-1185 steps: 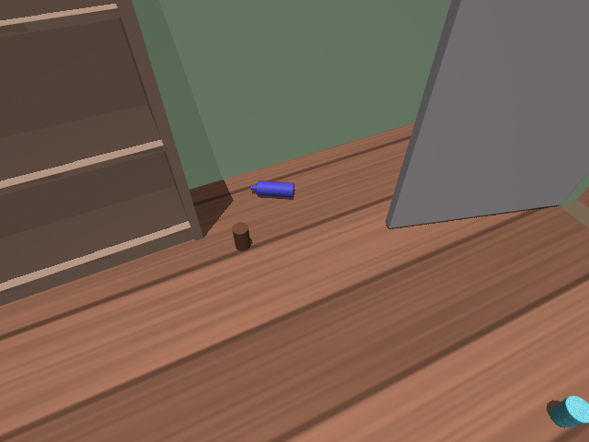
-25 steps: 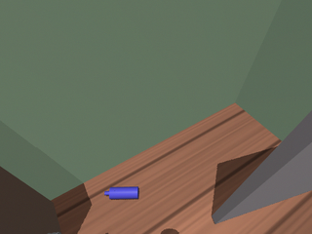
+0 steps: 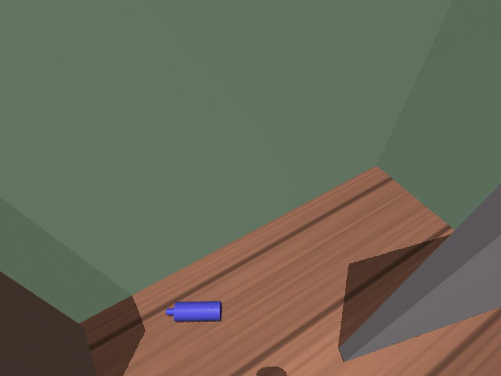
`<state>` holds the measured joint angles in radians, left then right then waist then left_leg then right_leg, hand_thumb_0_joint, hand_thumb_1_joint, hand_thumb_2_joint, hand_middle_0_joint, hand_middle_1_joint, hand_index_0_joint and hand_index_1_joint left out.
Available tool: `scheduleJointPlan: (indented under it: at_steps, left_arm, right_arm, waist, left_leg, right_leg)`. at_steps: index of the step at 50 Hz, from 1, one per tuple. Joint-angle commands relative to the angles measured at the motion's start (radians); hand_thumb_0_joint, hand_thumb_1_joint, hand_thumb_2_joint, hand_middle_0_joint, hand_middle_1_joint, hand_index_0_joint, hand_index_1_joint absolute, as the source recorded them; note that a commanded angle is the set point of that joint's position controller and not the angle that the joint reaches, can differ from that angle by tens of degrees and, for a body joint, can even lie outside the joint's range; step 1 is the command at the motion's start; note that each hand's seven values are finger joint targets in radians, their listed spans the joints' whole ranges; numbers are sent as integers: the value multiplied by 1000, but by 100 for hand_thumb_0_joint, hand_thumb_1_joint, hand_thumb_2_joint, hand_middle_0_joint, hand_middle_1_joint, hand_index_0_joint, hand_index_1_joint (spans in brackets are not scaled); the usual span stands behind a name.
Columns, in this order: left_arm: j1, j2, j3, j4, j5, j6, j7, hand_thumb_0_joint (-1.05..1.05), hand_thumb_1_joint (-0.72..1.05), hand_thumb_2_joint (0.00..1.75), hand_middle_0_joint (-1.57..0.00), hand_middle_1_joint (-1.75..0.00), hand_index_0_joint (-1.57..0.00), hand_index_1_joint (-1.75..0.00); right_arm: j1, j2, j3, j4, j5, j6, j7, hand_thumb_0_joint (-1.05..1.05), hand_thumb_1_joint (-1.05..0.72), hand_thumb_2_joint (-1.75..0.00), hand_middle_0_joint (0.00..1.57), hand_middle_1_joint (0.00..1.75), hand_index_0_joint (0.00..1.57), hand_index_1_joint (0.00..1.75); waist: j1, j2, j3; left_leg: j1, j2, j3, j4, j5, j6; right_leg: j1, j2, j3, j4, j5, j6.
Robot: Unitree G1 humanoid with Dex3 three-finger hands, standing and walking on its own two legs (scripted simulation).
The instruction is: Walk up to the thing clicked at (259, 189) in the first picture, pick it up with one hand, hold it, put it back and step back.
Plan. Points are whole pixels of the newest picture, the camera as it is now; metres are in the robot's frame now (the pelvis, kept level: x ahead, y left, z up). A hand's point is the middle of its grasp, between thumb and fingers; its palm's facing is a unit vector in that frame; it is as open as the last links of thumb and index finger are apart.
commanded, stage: stand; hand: left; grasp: from above
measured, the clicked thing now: (193, 311) +0.44 +0.23 -0.75
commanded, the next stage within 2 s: rise first in 1.64 s
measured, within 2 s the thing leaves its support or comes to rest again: neither
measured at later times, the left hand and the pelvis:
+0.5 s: hand out of the picture +0.10 +0.25 -0.15, palm faces -0.02 -0.94 -0.34, open 7.4 cm; pelvis +0.02 +0.00 +0.00, yaw +0 degrees
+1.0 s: hand out of the picture +0.10 +0.25 -0.15, palm faces -0.01 -0.94 -0.35, open 7.4 cm; pelvis +0.02 +0.00 +0.00, yaw +0 degrees
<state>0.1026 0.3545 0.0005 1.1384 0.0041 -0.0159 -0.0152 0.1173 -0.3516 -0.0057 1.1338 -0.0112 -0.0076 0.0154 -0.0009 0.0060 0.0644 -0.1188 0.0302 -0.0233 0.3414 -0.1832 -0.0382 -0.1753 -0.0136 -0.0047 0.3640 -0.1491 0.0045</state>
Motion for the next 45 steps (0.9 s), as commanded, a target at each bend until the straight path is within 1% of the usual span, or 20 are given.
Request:
scheduleJointPlan:
  at_steps: [1, 4, 9, 11, 12, 14, 15, 17, 19, 20, 23, 24, 27, 28, 29, 30, 34, 38, 41, 45]
  left_arm:
    - [-53, 218, 40, -67, 1, -19, 13, 0, 90, 90, -20, -30, -20, -30]
    - [-45, 217, 38, -63, 1, -16, 12, 0, 90, 90, -20, -30, -20, -30]
    - [-48, 217, 38, -64, 1, -19, 14, 0, 90, 90, -20, -30, -20, -30]
    - [-41, 216, 39, -61, 0, -19, 14, 0, 90, 90, -20, -30, -20, -30]
    - [-47, 219, 39, -63, 1, -19, 14, 0, 90, 90, -20, -30, -20, -30]
    - [-55, 219, 40, -65, 1, -18, 16, 0, 90, 90, -20, -30, -20, -30]
    - [-58, 218, 41, -65, 3, -18, 17, 0, 90, 90, -20, -30, -20, -30]
    - [-58, 221, 42, -63, 0, -17, 17, 0, 90, 90, -20, -30, -20, -30]
    - [-53, 219, 42, -62, 1, -17, 16, 0, 90, 90, -20, -30, -20, -30]
    - [-56, 219, 42, -65, 2, -18, 15, 0, 90, 90, -20, -30, -20, -30]
    - [-51, 216, 42, -65, 1, -18, 16, 0, 90, 90, -20, -30, -20, -30]
    - [-58, 217, 43, -67, 2, -17, 17, 0, 90, 90, -20, -30, -20, -30]
    - [-53, 218, 44, -65, 2, -17, 18, 0, 90, 90, -20, -30, -20, -30]
    - [-50, 215, 44, -64, 3, -16, 17, 0, 90, 90, -20, -30, -20, -30]
    - [-59, 220, 45, -66, 1, -16, 17, 0, 90, 90, -20, -30, -20, -30]
    - [-49, 213, 44, -67, 1, -16, 16, 0, 90, 90, -20, -30, -20, -30]
    - [-53, 216, 45, -66, 1, -16, 18, 0, 90, 90, -20, -30, -20, -30]
    - [-51, 215, 46, -66, 0, -13, 18, 0, 90, 90, -20, -30, -20, -30]
    - [-48, 212, 43, -65, 1, -13, 19, 0, 90, 90, -20, -30, -20, -30]
    - [-47, 217, 46, -67, 4, -12, 19, 0, 90, 90, -20, -30, -20, -30]
  right_arm:
    - [-39, -220, -36, -53, 1, -23, -17, 0, -90, -90, 20, 30, 20, 30]
    - [-44, -216, -33, -53, 3, -22, -17, 0, -90, -90, 20, 30, 20, 30]
    - [-46, -218, -33, -55, 3, -22, -17, 0, -90, -90, 20, 30, 20, 30]
    - [-51, -217, -31, -54, 5, -23, -18, 0, -90, -90, 20, 30, 20, 30]
    - [-54, -209, -30, -57, 5, -23, -18, 0, -90, -90, 20, 30, 20, 30]
    - [-51, -211, -29, -55, 5, -20, -18, 0, -90, -90, 20, 30, 20, 30]
    - [-52, -214, -31, -57, 3, -19, -19, 0, -90, -90, 20, 30, 20, 30]
    - [-50, -212, -29, -55, 5, -17, -18, 0, -90, -90, 20, 30, 20, 30]
    - [-47, -214, -30, -57, 4, -17, -18, 0, -90, -90, 20, 30, 20, 30]
    - [-52, -215, -30, -59, 3, -19, -18, 0, -90, -90, 20, 30, 20, 30]
    - [-57, -215, -30, -60, 4, -19, -19, 0, -90, -90, 20, 30, 20, 30]
    - [-49, -214, -29, -59, 4, -18, -20, 0, -90, -90, 20, 30, 20, 30]
    - [-62, -214, -30, -62, 5, -19, -20, 0, -90, -90, 20, 30, 20, 30]
    - [-57, -219, -30, -63, 5, -18, -21, 0, -90, -90, 20, 30, 20, 30]
    - [-47, -211, -28, -60, 5, -19, -21, 0, -90, -90, 20, 30, 20, 30]
    - [-56, -218, -29, -62, 4, -19, -22, 0, -90, -90, 20, 30, 20, 30]
    - [-54, -218, -29, -63, 4, -19, -23, 0, -90, -90, 20, 30, 20, 30]
    - [-53, -216, -29, -64, 2, -18, -25, 0, -90, -90, 20, 30, 20, 30]
    - [-51, -216, -29, -62, 4, -17, -24, 0, -90, -90, 20, 30, 20, 30]
    - [-53, -218, -30, -67, 3, -16, -23, 0, -90, -90, 20, 30, 20, 30]
  waist:
    - [-2, -4, -102]
    - [1, -10, -80]
    - [-1, -10, -109]
    - [1, -4, -109]
    - [-1, -11, -108]
    - [-2, -15, -94]
    - [-4, -18, -96]
    - [-4, -17, -81]
    - [-4, -11, -84]
    - [-4, -2, -97]
    - [1, -8, -95]
    - [-4, -10, -99]
    - [1, -2, -109]
    - [-2, -4, -110]
    - [-5, -11, -117]
    - [0, 3, -116]
    - [-1, -2, -120]
    - [1, -3, -118]
    - [2, -11, -90]
    - [0, -5, -95]
  left_leg:
    - [-8, 94, -71, -58, 76, 49]
    - [-16, 90, -70, -65, 47, 47]
    - [4, 97, -67, -59, 123, 44]
    - [9, 96, -67, -54, 133, 45]
    - [12, 96, -63, -58, 141, 41]
    - [5, 94, -64, -58, 108, 43]
    - [6, 94, -63, -56, 116, 43]
    - [0, 92, -65, -66, 94, 42]
    - [0, 91, -61, -61, 78, 43]
    - [6, 95, -61, -60, 101, 43]
    - [14, 96, -63, -62, 110, 42]
    - [7, 94, -62, -60, 111, 42]
    - [24, 98, -64, -61, 147, 40]
    - [19, 96, -58, -54, 137, 44]
    - [20, 98, -59, -60, 148, 39]
    - [27, 98, -56, -53, 149, 43]
    - [31, 102, -58, -53, 182, 44]
    - [32, 101, -56, -58, 183, 40]
    - [17, 98, -60, -64, 147, 40]
    - [22, 99, -59, -67, 125, 45]
  right_leg:
    - [56, -115, 106, -62, 72, -24]
    - [44, -109, 100, -69, 33, -21]
    - [79, -114, 90, -54, 116, -21]
    - [85, -114, 90, -54, 145, -19]
    - [78, -113, 84, -52, 142, -20]
    - [76, -113, 88, -65, 118, -17]
    - [77, -114, 88, -63, 127, -17]
    - [67, -111, 91, -72, 91, -17]
    - [71, -112, 94, -75, 83, -17]
    - [83, -117, 93, -68, 112, -21]
    - [74, -112, 89, -70, 107, -19]
    - [85, -113, 89, -70, 118, -20]
    - [89, -111, 82, -61, 144, -20]
    - [92, -113, 84, -65, 154, -20]
    - [105, -116, 86, -58, 156, -23]
    - [95, -115, 86, -60, 168, -22]
    - [110, -117, 81, -53, 195, -23]
    - [107, -116, 81, -52, 190, -24]
    - [89, -111, 80, -65, 144, -22]
    - [83, -113, 83, -67, 138, -24]
